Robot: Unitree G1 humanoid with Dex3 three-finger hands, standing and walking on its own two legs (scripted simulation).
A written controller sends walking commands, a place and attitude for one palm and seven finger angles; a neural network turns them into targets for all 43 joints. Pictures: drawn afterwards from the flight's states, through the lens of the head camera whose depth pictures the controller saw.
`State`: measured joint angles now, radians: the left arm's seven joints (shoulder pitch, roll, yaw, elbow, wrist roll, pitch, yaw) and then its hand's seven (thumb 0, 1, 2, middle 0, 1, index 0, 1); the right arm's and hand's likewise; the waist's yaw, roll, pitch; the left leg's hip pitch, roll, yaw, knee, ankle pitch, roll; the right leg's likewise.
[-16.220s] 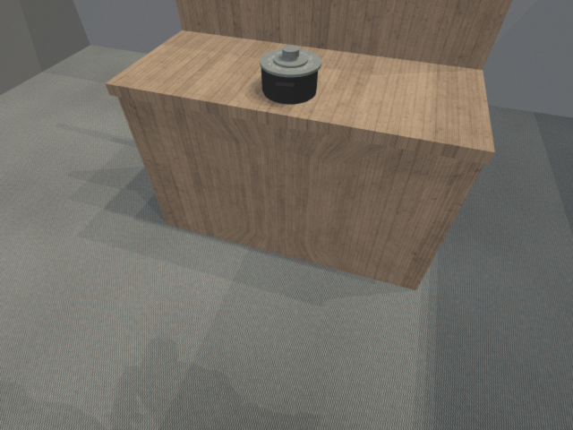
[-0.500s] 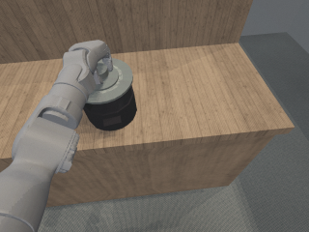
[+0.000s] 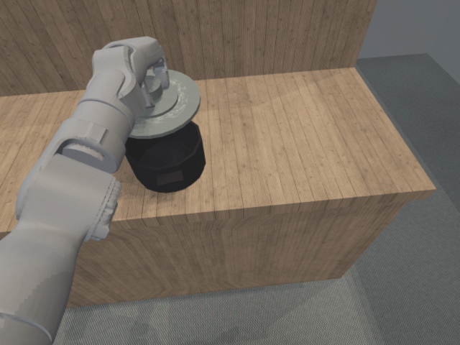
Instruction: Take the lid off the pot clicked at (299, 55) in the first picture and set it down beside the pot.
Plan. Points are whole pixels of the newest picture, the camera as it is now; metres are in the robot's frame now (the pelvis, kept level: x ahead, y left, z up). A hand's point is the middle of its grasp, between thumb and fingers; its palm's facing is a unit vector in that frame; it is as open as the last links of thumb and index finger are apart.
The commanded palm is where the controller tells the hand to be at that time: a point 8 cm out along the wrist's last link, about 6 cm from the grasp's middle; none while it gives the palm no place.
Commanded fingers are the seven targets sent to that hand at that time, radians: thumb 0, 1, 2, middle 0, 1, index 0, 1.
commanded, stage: lift the lid straight up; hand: left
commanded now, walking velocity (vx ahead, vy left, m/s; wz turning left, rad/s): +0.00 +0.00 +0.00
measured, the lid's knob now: (148, 88) +0.53 +0.11 +0.18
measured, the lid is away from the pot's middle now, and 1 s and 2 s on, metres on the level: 0.01 0.04 0.16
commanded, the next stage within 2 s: move the lid sideways beside the pot in 0.50 s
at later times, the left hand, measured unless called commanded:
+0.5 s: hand (135, 75) +0.50 +0.11 +0.22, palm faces -0.32 -0.08 -0.94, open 8.0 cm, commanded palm +0.51 +0.11 +0.29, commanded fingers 0.00 0.59 1.05 -0.79 -1.16 -0.79 -1.08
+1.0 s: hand (111, 77) +0.50 +0.15 +0.22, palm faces -0.31 -0.10 -0.95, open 8.0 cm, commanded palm +0.51 +0.16 +0.29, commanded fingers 0.00 0.59 1.05 -0.79 -1.16 -0.79 -1.08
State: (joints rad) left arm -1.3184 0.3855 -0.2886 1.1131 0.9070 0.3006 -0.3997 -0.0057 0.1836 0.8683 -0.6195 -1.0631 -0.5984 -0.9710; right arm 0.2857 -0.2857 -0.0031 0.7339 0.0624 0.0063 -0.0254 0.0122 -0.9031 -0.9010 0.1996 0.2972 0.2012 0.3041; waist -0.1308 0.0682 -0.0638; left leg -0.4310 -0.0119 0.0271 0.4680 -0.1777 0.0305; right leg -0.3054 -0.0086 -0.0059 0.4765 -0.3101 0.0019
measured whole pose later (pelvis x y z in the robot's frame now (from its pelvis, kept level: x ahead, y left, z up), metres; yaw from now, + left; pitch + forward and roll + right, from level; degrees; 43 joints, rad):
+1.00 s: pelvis +0.00 +0.00 +0.00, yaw +0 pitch +8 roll +0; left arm -1.34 0.48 -0.25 1.10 0.93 0.27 -0.48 -0.01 0.18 0.87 -0.62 -1.07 -0.60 -0.97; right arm 0.29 -0.29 0.00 0.73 0.06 0.03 -0.02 0.01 -0.90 -0.90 0.20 0.30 0.20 0.30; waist -0.12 0.06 -0.06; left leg -0.41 -0.01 0.02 0.45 -0.18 0.04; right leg -0.28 -0.01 -0.01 0.44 -0.30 0.01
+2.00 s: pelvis +0.00 +0.01 +0.00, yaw +0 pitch +8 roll -2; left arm -1.29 0.73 -0.18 1.07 0.97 0.11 -0.55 -0.01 0.18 0.86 -0.62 -1.07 -0.60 -0.97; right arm 0.30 -0.30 0.00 0.71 0.08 0.09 -0.04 0.01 -0.90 -0.90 0.20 0.30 0.20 0.30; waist -0.12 0.04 -0.03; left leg -0.45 -0.01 0.01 0.50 -0.19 0.05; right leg -0.28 0.00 -0.02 0.42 -0.28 0.02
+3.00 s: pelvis +0.00 +0.02 +0.00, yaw +0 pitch +10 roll -3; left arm -1.28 0.89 -0.13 1.10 0.97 0.01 -0.59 -0.01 0.19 0.86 -0.62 -1.07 -0.59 -0.97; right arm 0.29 -0.30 0.02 0.71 0.10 0.13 -0.05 0.01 -0.90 -0.90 0.20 0.30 0.20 0.30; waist -0.12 0.03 -0.02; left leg -0.53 0.00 0.01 0.57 -0.23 0.06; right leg -0.34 0.01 -0.01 0.45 -0.30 0.03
